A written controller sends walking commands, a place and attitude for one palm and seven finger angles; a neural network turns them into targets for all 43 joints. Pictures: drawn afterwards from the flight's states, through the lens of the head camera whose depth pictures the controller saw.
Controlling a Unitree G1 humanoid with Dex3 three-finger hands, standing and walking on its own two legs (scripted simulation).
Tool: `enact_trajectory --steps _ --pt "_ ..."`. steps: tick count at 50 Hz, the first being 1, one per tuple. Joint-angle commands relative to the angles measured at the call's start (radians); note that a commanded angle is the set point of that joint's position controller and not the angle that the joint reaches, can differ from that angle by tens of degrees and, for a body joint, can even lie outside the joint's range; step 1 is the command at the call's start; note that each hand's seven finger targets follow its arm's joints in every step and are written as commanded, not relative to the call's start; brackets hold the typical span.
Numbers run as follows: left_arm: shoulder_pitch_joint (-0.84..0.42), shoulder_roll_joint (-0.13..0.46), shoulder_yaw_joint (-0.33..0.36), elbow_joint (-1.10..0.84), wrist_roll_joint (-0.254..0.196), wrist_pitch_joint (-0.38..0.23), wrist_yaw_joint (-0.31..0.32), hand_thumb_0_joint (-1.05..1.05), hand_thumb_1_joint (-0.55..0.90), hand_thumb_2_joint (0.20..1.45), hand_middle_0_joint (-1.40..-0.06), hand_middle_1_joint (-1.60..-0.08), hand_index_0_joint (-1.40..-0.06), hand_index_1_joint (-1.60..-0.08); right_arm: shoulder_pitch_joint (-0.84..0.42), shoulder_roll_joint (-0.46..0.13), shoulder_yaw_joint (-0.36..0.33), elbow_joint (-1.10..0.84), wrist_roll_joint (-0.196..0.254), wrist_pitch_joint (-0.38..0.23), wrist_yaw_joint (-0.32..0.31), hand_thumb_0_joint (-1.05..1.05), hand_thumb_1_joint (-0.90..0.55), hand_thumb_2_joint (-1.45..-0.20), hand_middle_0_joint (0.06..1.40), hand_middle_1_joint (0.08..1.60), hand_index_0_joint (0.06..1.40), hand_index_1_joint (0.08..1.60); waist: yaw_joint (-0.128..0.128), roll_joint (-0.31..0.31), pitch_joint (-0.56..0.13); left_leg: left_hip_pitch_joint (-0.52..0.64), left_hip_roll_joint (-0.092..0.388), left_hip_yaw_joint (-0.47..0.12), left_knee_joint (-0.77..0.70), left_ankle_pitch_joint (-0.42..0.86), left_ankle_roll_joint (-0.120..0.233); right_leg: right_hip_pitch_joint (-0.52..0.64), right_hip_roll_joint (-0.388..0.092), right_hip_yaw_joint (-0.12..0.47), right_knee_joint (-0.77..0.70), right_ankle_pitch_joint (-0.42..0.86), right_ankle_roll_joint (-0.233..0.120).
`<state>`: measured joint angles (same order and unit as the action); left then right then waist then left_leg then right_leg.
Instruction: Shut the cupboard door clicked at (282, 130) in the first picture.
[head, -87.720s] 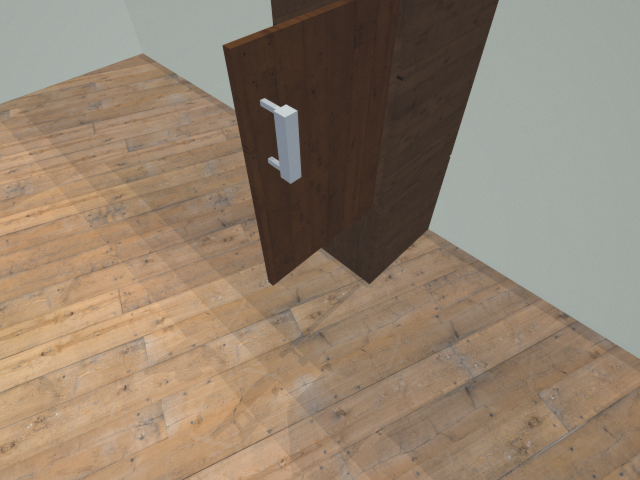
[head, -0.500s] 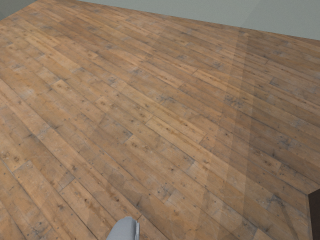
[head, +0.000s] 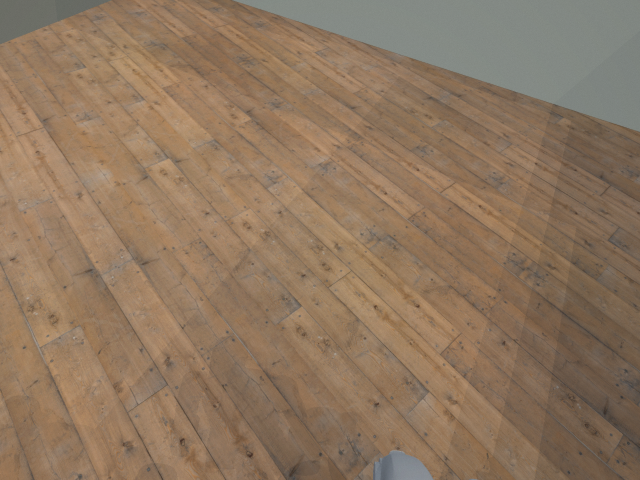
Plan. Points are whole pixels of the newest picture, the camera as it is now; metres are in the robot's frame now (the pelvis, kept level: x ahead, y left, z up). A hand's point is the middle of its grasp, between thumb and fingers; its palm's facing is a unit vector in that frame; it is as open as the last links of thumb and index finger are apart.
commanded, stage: turn to face it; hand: left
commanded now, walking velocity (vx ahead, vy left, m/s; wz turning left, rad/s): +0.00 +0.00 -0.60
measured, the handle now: out of the picture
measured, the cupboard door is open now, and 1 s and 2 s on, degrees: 25 25 25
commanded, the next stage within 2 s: none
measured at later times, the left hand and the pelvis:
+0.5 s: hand (250, 419) +0.22 +0.12 -0.16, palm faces -0.28 -0.93 -0.25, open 7.4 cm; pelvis +0.08 -0.04 +0.00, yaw -18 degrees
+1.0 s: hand (271, 350) +0.33 +0.10 -0.16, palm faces -0.55 -0.80 -0.24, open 7.4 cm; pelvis +0.12 -0.02 +0.00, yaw -36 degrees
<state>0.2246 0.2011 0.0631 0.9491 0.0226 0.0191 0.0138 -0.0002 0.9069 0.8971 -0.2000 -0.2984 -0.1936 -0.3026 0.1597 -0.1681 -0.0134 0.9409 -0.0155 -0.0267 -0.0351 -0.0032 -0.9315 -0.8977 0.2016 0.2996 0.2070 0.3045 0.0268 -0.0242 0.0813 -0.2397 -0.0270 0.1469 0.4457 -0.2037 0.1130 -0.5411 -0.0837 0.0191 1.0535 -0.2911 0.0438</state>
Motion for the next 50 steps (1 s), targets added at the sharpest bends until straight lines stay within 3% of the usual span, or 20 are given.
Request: enact_trajectory --steps 1,5,11,15,16,17,18,19,21,25,31,34,35,36,37,38,39,43,48,50 --pt "0.080 0.044 0.027 -0.020 0.003 0.034 -0.007 0.000 0.900 0.900 -0.200 -0.300 -0.200 -0.300 0.071 -0.129 -0.034 -0.032 -0.008 0.004 -0.006 0.000 -0.900 -0.900 0.200 0.300 0.200 0.300 -0.013 0.089 -0.044 0.015 0.321 -0.134 -0.209 0.238 0.015 0.019 0.011 0.006 -0.014 0.051 0.009" --pt "0.000 0.044 0.028 -0.058 0.003 0.035 -0.018 0.000 0.900 0.900 -0.200 -0.300 -0.200 -0.300 0.115 -0.138 -0.037 -0.014 -0.014 0.010 -0.009 0.000 -0.900 -0.900 0.200 0.300 0.200 0.300 -0.038 0.115 -0.048 0.115 0.358 -0.105 -0.151 0.389 0.048 0.005 0.012 -0.032 -0.113 0.008 0.007" --pt "-0.068 0.036 0.020 -0.098 0.003 0.025 -0.023 0.000 0.900 0.900 -0.200 -0.300 -0.200 -0.300 0.179 -0.168 -0.056 0.011 -0.017 0.020 -0.012 0.000 -0.900 -0.900 0.200 0.300 0.200 0.300 -0.075 0.173 -0.108 0.271 0.393 -0.047 -0.015 0.661 0.039 0.066 0.047 -0.102 -0.281 -0.087 -0.025" --pt "0.014 0.065 0.029 -0.092 0.003 0.013 -0.021 0.000 0.900 0.900 -0.200 -0.300 -0.200 -0.300 0.157 -0.193 -0.067 0.002 -0.004 0.027 -0.005 0.000 -0.900 -0.900 0.200 0.300 0.200 0.300 -0.021 0.149 -0.142 0.231 0.363 0.026 0.139 0.705 -0.034 0.251 0.076 -0.127 -0.505 0.072 -0.061" --pt "0.091 0.101 0.039 -0.072 0.006 0.005 -0.017 0.000 0.900 0.900 -0.200 -0.300 -0.200 -0.300 0.138 -0.195 -0.069 -0.012 0.005 0.027 -0.001 0.000 -0.900 -0.900 0.200 0.300 0.200 0.300 0.021 0.097 -0.177 0.130 0.323 0.060 0.272 0.601 -0.078 0.408 0.039 -0.057 -0.599 0.268 -0.088" --pt "0.173 0.191 0.055 -0.051 0.014 -0.008 -0.005 0.000 0.900 0.900 -0.200 -0.300 -0.200 -0.300 0.105 -0.147 -0.066 -0.046 0.014 0.028 0.005 0.000 -0.900 -0.900 0.200 0.300 0.200 0.300 0.054 -0.136 -0.217 -0.121 0.194 0.113 0.497 0.176 -0.142 0.597 -0.169 0.231 -0.640 0.684 -0.189" --pt "0.198 0.248 0.064 -0.032 0.000 -0.010 0.005 0.000 0.900 0.900 -0.200 -0.300 -0.200 -0.300 0.060 -0.119 -0.056 -0.080 0.011 0.038 0.006 0.000 -0.900 -0.900 0.200 0.300 0.200 0.300 0.064 -0.199 -0.192 -0.319 0.074 0.032 0.698 -0.443 -0.180 0.643 -0.323 0.359 -0.637 0.992 -0.315" --pt "0.171 0.216 0.065 -0.042 -0.007 -0.005 0.021 0.000 0.900 0.900 -0.200 -0.300 -0.200 -0.300 0.035 -0.124 -0.053 -0.083 0.006 0.050 -0.001 0.000 -0.900 -0.900 0.200 0.300 0.200 0.300 0.056 -0.145 -0.159 -0.374 0.110 -0.109 0.760 -0.420 -0.172 0.619 -0.306 0.336 -0.631 0.921 -0.330" --pt "0.056 0.183 0.056 -0.079 -0.006 0.002 0.028 0.000 0.900 0.900 -0.200 -0.300 -0.200 -0.300 0.014 -0.113 -0.052 -0.082 0.004 0.056 0.003 0.000 -0.900 -0.900 0.200 0.300 0.200 0.300 0.016 -0.095 -0.104 -0.419 0.137 -0.153 0.762 -0.305 -0.181 0.552 -0.226 0.274 -0.661 0.698 -0.289" --pt "-0.029 0.180 0.050 -0.116 0.000 -0.009 0.014 0.000 0.900 0.900 -0.200 -0.300 -0.200 -0.300 0.067 -0.101 -0.055 -0.068 -0.001 0.066 0.015 0.000 -0.900 -0.900 0.200 0.300 0.200 0.300 -0.040 -0.066 -0.112 -0.296 0.114 -0.130 0.636 -0.192 -0.203 0.409 -0.137 0.184 -0.694 0.542 -0.233" --pt "-0.019 0.215 0.068 -0.119 0.008 0.000 -0.003 0.000 0.900 0.900 -0.200 -0.300 -0.200 -0.300 0.020 -0.112 -0.053 -0.113 0.007 0.045 0.013 0.000 -0.900 -0.900 0.200 0.300 0.200 0.300 -0.015 -0.145 -0.116 -0.191 0.063 -0.101 0.322 -0.201 -0.204 0.396 -0.104 0.254 -0.626 0.555 -0.225" --pt "-0.051 0.205 0.068 -0.124 -0.001 0.008 -0.004 0.000 0.900 0.900 -0.200 -0.300 -0.200 -0.300 0.088 -0.133 -0.057 -0.101 0.012 0.033 0.006 0.000 -0.900 -0.900 0.200 0.300 0.200 0.300 -0.057 -0.147 -0.139 0.004 0.047 -0.104 0.057 -0.028 -0.195 0.308 -0.056 0.271 -0.535 0.497 -0.156" --pt "-0.055 0.171 0.060 -0.138 -0.010 0.013 -0.004 0.000 0.900 0.900 -0.200 -0.300 -0.200 -0.300 0.131 -0.180 -0.063 -0.088 0.008 0.023 0.001 0.000 -0.900 -0.900 0.200 0.300 0.200 0.300 -0.074 -0.036 -0.166 0.149 0.119 -0.148 -0.061 0.071 -0.181 0.208 0.002 0.227 -0.469 0.347 -0.111" --pt "-0.013 0.112 0.048 -0.154 -0.020 0.017 -0.010 0.000 0.900 0.900 -0.200 -0.300 -0.200 -0.300 0.156 -0.278 -0.080 -0.092 -0.008 0.012 -0.002 0.000 -0.900 -0.900 0.200 0.300 0.200 0.300 -0.071 0.245 -0.206 0.284 0.361 -0.398 -0.100 0.256 -0.087 0.029 0.137 0.110 -0.295 -0.052 -0.044" --pt "-0.039 0.117 0.042 -0.170 -0.017 0.014 -0.012 0.000 0.900 0.900 -0.200 -0.300 -0.200 -0.300 0.196 -0.315 -0.084 -0.101 -0.013 0.019 -0.007 0.000 -0.900 -0.900 0.200 0.300 0.200 0.300 -0.092 0.311 -0.201 0.241 0.520 -0.511 -0.109 0.423 0.034 0.001 0.144 0.021 -0.052 -0.381 -0.019" --pt "-0.045 0.129 0.046 -0.179 -0.010 0.015 -0.015 0.000 0.900 0.900 -0.200 -0.300 -0.200 -0.300 0.176 -0.302 -0.077 -0.118 -0.021 0.025 -0.006 0.000 -0.900 -0.900 0.200 0.300 0.200 0.300 -0.084 0.192 -0.173 0.149 0.524 -0.472 -0.108 0.369 0.077 0.027 0.096 0.049 0.080 -0.363 -0.023" --pt "-0.043 0.130 0.051 -0.169 -0.002 0.022 -0.019 0.000 0.900 0.900 -0.200 -0.300 -0.200 -0.300 0.111 -0.266 -0.067 -0.131 -0.022 0.020 -0.005 0.000 -0.900 -0.900 0.200 0.300 0.200 0.300 -0.055 0.229 -0.137 0.105 0.482 -0.420 -0.133 0.327 0.064 -0.005 0.081 0.041 0.131 -0.313 -0.014" --pt "-0.052 0.118 0.047 -0.164 -0.005 0.041 -0.049 0.000 0.900 0.900 -0.200 -0.300 -0.200 -0.300 0.028 -0.235 -0.059 -0.155 -0.023 0.030 -0.008 0.000 -0.900 -0.900 0.200 0.300 0.200 0.300 -0.029 0.265 -0.094 0.091 0.367 -0.173 -0.086 0.368 0.013 0.035 0.053 -0.033 0.019 -0.221 0.008" --pt "-0.070 0.100 0.033 -0.177 -0.005 0.031 -0.059 0.000 0.900 0.900 -0.200 -0.300 -0.200 -0.300 0.066 -0.272 -0.080 -0.135 -0.018 0.038 0.004 0.000 -0.900 -0.900 0.200 0.300 0.200 0.300 -0.053 0.266 -0.131 0.110 0.373 -0.095 -0.024 0.312 -0.004 0.168 0.085 -0.121 -0.273 -0.151 -0.007" --pt "-0.028 0.110 0.037 -0.166 -0.004 0.023 -0.059 0.000 0.900 0.900 -0.200 -0.300 -0.200 -0.300 0.050 -0.278 -0.085 -0.134 -0.014 0.042 0.009 0.000 -0.900 -0.900 0.200 0.300 0.200 0.300 -0.026 0.244 -0.148 0.076 0.362 -0.057 0.052 0.265 -0.040 0.270 0.096 -0.137 -0.438 -0.027 -0.020"
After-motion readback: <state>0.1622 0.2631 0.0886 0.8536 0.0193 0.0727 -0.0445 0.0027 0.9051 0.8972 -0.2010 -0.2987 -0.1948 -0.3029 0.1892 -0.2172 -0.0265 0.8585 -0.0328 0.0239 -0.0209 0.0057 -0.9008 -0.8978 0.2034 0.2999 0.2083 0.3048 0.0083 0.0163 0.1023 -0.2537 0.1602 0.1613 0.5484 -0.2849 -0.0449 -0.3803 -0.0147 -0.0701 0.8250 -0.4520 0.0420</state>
